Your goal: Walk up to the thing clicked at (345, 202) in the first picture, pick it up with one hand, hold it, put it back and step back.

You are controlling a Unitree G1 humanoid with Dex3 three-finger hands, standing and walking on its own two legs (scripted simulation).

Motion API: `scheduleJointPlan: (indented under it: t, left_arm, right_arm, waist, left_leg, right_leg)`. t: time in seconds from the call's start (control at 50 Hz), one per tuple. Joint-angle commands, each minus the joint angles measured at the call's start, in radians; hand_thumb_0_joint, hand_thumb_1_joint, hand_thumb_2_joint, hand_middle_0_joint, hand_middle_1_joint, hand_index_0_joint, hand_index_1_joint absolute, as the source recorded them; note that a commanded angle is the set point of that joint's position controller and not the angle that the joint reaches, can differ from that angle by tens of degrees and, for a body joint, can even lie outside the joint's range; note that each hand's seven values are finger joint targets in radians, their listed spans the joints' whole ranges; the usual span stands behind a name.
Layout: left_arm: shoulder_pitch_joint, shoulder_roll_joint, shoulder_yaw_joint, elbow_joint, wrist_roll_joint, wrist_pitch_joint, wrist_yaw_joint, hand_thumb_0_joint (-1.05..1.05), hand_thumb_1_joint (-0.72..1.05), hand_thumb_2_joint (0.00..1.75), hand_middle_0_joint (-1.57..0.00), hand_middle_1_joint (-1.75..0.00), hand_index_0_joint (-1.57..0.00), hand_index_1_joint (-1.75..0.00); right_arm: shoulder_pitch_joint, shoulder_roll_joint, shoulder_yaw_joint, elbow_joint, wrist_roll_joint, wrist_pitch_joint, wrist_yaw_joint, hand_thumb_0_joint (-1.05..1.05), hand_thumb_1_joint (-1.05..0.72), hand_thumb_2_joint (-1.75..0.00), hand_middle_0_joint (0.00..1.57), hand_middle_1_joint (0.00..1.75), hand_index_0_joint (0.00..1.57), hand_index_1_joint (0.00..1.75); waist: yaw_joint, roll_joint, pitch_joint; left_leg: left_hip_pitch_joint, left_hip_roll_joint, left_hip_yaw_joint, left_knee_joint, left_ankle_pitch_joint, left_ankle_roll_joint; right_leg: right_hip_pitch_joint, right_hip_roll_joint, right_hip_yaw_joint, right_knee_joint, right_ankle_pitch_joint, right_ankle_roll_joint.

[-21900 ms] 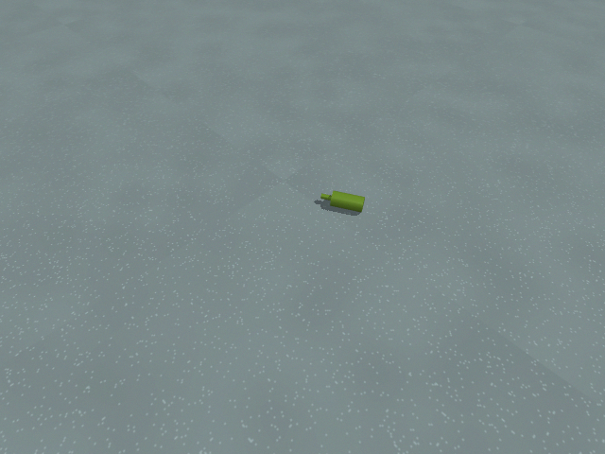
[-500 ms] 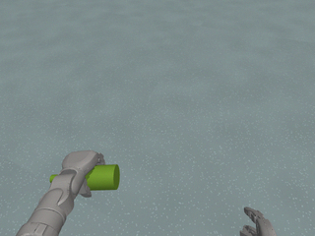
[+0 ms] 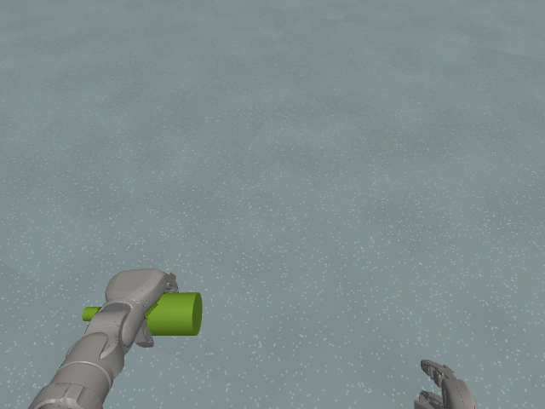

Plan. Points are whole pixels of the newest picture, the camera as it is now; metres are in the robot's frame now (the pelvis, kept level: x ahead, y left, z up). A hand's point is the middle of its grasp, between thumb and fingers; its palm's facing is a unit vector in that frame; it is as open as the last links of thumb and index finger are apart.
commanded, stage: crouch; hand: left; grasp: from above
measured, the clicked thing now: (141, 313) +0.29 +0.24 -0.10
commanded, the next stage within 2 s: lower in 1.66 s
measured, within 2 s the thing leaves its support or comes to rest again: neither
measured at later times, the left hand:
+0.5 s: hand (174, 324) +0.34 +0.24 -0.32, palm faces -0.43 +0.05 -0.90, open 9.8 cm
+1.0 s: hand (187, 337) +0.37 +0.25 -0.50, palm faces -0.45 +0.02 -0.89, open 9.8 cm
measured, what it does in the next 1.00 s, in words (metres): lowers itself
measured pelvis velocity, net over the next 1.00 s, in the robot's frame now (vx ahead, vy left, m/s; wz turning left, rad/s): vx -0.07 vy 0.01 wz -0.08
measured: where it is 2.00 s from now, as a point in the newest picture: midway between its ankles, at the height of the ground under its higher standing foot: outside the picture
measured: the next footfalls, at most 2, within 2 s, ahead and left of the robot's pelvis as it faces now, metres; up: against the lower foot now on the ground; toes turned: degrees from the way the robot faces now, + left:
none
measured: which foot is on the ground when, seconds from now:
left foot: down 0.00-1.00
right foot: down 0.00-1.00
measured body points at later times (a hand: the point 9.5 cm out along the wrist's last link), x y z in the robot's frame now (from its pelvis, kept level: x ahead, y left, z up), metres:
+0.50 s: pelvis -0.05 +0.02 -0.19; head +0.11 +0.03 +0.23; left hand +0.36 +0.24 -0.27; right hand +0.00 -0.27 -0.32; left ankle +0.03 +0.13 -0.73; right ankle +0.00 -0.13 -0.73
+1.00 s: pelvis -0.07 +0.01 -0.33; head +0.16 +0.05 +0.06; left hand +0.38 +0.25 -0.45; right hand +0.00 -0.27 -0.45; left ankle +0.03 +0.13 -0.73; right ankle +0.00 -0.13 -0.73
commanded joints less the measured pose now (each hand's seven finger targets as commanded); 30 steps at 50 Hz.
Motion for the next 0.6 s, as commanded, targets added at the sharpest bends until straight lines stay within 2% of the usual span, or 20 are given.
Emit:
scheduleJointPlan:
  t: [0.0, 0.04, 0.06, 0.12, 0.18, 0.2, 0.22, 0.26, 0.3, 0.32, 0.34, 0.38, 0.42, 0.44, 0.48, 0.5, 0.56, 0.58]
  left_arm:
    - [-0.389, 0.193, 0.104, -0.088, 0.053, -0.042, 0.154, 0.00, 0.79, 0.77, -1.16, -0.55, -1.15, -0.57]
    - [-0.447, 0.184, 0.100, -0.062, 0.085, -0.054, 0.208, 0.00, 0.80, 0.80, -1.17, -0.58, -1.15, -0.60]
    - [-0.452, 0.179, 0.099, -0.016, 0.109, -0.053, 0.235, 0.00, 0.79, 0.79, -1.17, -0.57, -1.15, -0.59]
    - [-0.475, 0.178, 0.110, 0.040, 0.144, -0.044, 0.299, 0.00, 0.79, 0.74, -1.15, -0.57, -1.15, -0.57]
    - [-0.562, 0.180, 0.111, 0.104, 0.145, -0.023, 0.339, 0.00, 0.77, 0.75, -1.13, -0.57, -1.13, -0.57]
    - [-0.574, 0.209, 0.127, 0.130, 0.146, -0.017, 0.348, 0.00, 0.78, 0.74, -1.13, -0.58, -1.13, -0.58]
    - [-0.578, 0.205, 0.127, 0.170, 0.142, -0.011, 0.354, 0.00, 0.77, 0.77, -1.13, -0.58, -1.13, -0.58]
    - [-0.616, 0.237, 0.150, 0.156, 0.141, -0.002, 0.367, 0.00, 0.75, 0.83, -1.13, -0.58, -1.11, -0.60]
    - [-0.615, 0.217, 0.139, 0.176, 0.132, 0.012, 0.368, 0.00, 0.76, 0.82, -1.12, -0.59, -1.11, -0.61]
    - [-0.676, 0.225, 0.140, 0.135, 0.128, 0.013, 0.368, 0.00, 0.76, 0.82, -1.13, -0.59, -1.12, -0.60]
    - [-0.670, 0.262, 0.160, 0.168, 0.133, 0.019, 0.366, 0.00, 0.76, 0.82, -1.14, -0.59, -1.12, -0.61]
    - [-0.637, 0.262, 0.171, 0.210, 0.124, 0.025, 0.358, 0.00, 0.78, 0.85, -1.15, -0.60, -1.14, -0.62]
    - [-0.688, 0.285, 0.182, 0.207, 0.126, 0.025, 0.349, 0.00, 0.78, 0.87, -1.15, -0.62, -1.13, -0.64]
    - [-0.690, 0.278, 0.177, 0.230, 0.128, 0.026, 0.344, 0.00, 0.79, 0.86, -1.15, -0.63, -1.14, -0.64]
    - [-0.689, 0.280, 0.185, 0.250, 0.123, 0.019, 0.334, 0.00, 0.80, 0.84, -1.14, -0.63, -1.14, -0.63]
    - [-0.718, 0.306, 0.198, 0.217, 0.120, 0.010, 0.333, 0.00, 0.79, 0.86, -1.14, -0.64, -1.14, -0.64]
    - [-0.733, 0.292, 0.190, 0.278, 0.120, -0.013, 0.321, 0.00, 0.79, 0.82, -1.12, -0.64, -1.13, -0.63]
    - [-0.768, 0.315, 0.200, 0.248, 0.121, -0.023, 0.324, 0.00, 0.77, 0.82, -1.11, -0.63, -1.12, -0.63]
  right_arm:
    - [0.009, -0.155, -0.062, -0.075, -0.027, -0.029, 0.010, 0.00, -0.89, -0.90, 0.20, 0.30, 0.20, 0.30]
    - [0.031, -0.156, -0.072, -0.069, -0.038, -0.035, 0.022, 0.00, -0.89, -0.90, 0.20, 0.30, 0.20, 0.30]
    - [0.044, -0.159, -0.077, -0.069, -0.043, -0.038, 0.027, 0.00, -0.89, -0.90, 0.20, 0.30, 0.20, 0.30]
    - [0.085, -0.173, -0.088, -0.062, -0.053, -0.042, 0.039, 0.00, -0.89, -0.90, 0.20, 0.30, 0.20, 0.30]
    - [0.100, -0.181, -0.091, -0.039, -0.063, -0.056, 0.035, 0.00, -0.89, -0.90, 0.20, 0.30, 0.20, 0.30]
    - [0.103, -0.187, -0.095, -0.032, -0.065, -0.062, 0.032, 0.00, -0.89, -0.90, 0.20, 0.30, 0.20, 0.30]
    - [0.108, -0.185, -0.093, -0.028, -0.069, -0.069, 0.030, 0.00, -0.89, -0.90, 0.20, 0.30, 0.20, 0.30]
    - [0.115, -0.185, -0.098, -0.027, -0.073, -0.080, 0.024, 0.00, -0.89, -0.90, 0.20, 0.30, 0.20, 0.30]
    - [0.117, -0.185, -0.099, -0.021, -0.080, -0.091, 0.020, 0.00, -0.89, -0.90, 0.20, 0.30, 0.20, 0.30]
    - [0.120, -0.185, -0.099, -0.016, -0.083, -0.095, 0.018, 0.00, -0.89, -0.90, 0.20, 0.30, 0.20, 0.30]
    - [0.122, -0.193, -0.100, -0.009, -0.085, -0.098, 0.015, 0.00, -0.90, -0.90, 0.20, 0.30, 0.20, 0.30]
    - [0.120, -0.193, -0.100, -0.009, -0.092, -0.103, 0.016, 0.00, -0.89, -0.90, 0.20, 0.30, 0.20, 0.30]
    - [0.123, -0.193, -0.099, -0.003, -0.099, -0.109, 0.016, 0.00, -0.89, -0.90, 0.20, 0.30, 0.20, 0.30]
    - [0.126, -0.192, -0.095, -0.001, -0.102, -0.112, 0.017, 0.00, -0.89, -0.90, 0.20, 0.30, 0.20, 0.30]
    - [0.126, -0.193, -0.094, 0.001, -0.105, -0.118, 0.021, 0.00, -0.89, -0.90, 0.20, 0.30, 0.20, 0.30]
    - [0.130, -0.193, -0.095, -0.004, -0.104, -0.122, 0.022, 0.00, -0.89, -0.90, 0.20, 0.30, 0.20, 0.30]
    - [0.132, -0.198, -0.087, 0.006, -0.110, -0.133, 0.032, 0.00, -0.89, -0.90, 0.20, 0.30, 0.20, 0.30]
    - [0.134, -0.199, -0.086, 0.011, -0.110, -0.137, 0.034, 0.00, -0.89, -0.90, 0.20, 0.30, 0.20, 0.30]
  waist:
    - [-0.031, 0.010, -0.287]
    - [-0.037, 0.029, -0.352]
    - [-0.050, 0.028, -0.376]
    - [-0.050, 0.053, -0.463]
    - [-0.070, 0.075, -0.521]
    - [-0.066, 0.089, -0.527]
    - [-0.074, 0.073, -0.533]
    - [-0.062, 0.100, -0.607]
    - [-0.065, 0.112, -0.639]
    - [-0.074, 0.125, -0.684]
    - [-0.074, 0.124, -0.692]
    - [-0.079, 0.108, -0.687]
    - [-0.082, 0.117, -0.713]
    - [-0.091, 0.116, -0.708]
    - [-0.089, 0.122, -0.722]
    - [-0.091, 0.126, -0.742]
    - [-0.126, 0.116, -0.693]
    - [-0.119, 0.123, -0.728]
  left_leg:
    - [0.051, -0.042, 0.006, 0.138, 0.137, 0.008]
    - [-0.034, -0.038, 0.001, 0.247, 0.114, 0.001]
    - [-0.077, -0.038, 0.002, 0.300, 0.097, 0.004]
    - [-0.183, -0.030, -0.005, 0.417, 0.096, 0.011]
    - [-0.283, -0.021, -0.021, 0.518, 0.084, 0.017]
    - [-0.337, -0.022, -0.023, 0.546, 0.053, 0.017]
    - [-0.393, -0.023, -0.026, 0.581, 0.027, 0.021]
    - [-0.458, -0.025, -0.027, 0.631, -0.026, 0.020]
    - [-0.515, -0.021, -0.036, 0.681, -0.068, 0.020]
    - [-0.528, -0.018, -0.040, 0.711, -0.070, 0.022]
    - [-0.557, -0.015, -0.051, 0.734, -0.087, 0.020]
    - [-0.617, -0.011, -0.064, 0.772, -0.128, 0.019]
    - [-0.669, -0.010, -0.073, 0.812, -0.167, 0.019]
    - [-0.695, -0.010, -0.079, 0.834, -0.180, 0.019]
    - [-0.745, -0.012, -0.082, 0.874, -0.215, 0.020]
    - [-0.774, -0.015, -0.081, 0.889, -0.255, 0.019]
    - [-0.865, -0.017, -0.103, 0.939, -0.338, 0.019]
    - [-0.865, -0.016, -0.107, 0.957, -0.353, 0.020]
  right_leg:
    - [-0.190, 0.037, -0.019, 0.067, 0.159, -0.033]
    - [-0.295, 0.040, -0.023, 0.168, 0.134, -0.037]
    - [-0.343, 0.038, -0.022, 0.210, 0.120, -0.037]
    - [-0.467, 0.042, -0.030, 0.332, 0.103, -0.041]
    - [-0.597, 0.049, -0.047, 0.448, 0.084, -0.046]
    - [-0.642, 0.048, -0.050, 0.481, 0.061, -0.047]
    - [-0.674, 0.050, -0.053, 0.517, 0.043, -0.047]
    - [-0.726, 0.049, -0.055, 0.579, -0.001, -0.053]
    - [-0.798, 0.050, -0.061, 0.639, -0.037, -0.056]
    - [-0.823, 0.052, -0.062, 0.670, -0.037, -0.056]
    - [-0.855, 0.049, -0.067, 0.702, -0.052, -0.055]
    - [-0.920, 0.048, -0.075, 0.754, -0.094, -0.058]
    - [-0.979, 0.048, -0.077, 0.799, -0.127, -0.058]
    - [-1.016, 0.049, -0.081, 0.825, -0.144, -0.061]
    - [-1.068, 0.049, -0.086, 0.867, -0.175, -0.062]
    - [-1.077, 0.051, -0.087, 0.879, -0.204, -0.064]
    - [-1.184, 0.048, -0.097, 0.939, -0.267, -0.063]
    - [-1.201, 0.049, -0.098, 0.957, -0.279, -0.065]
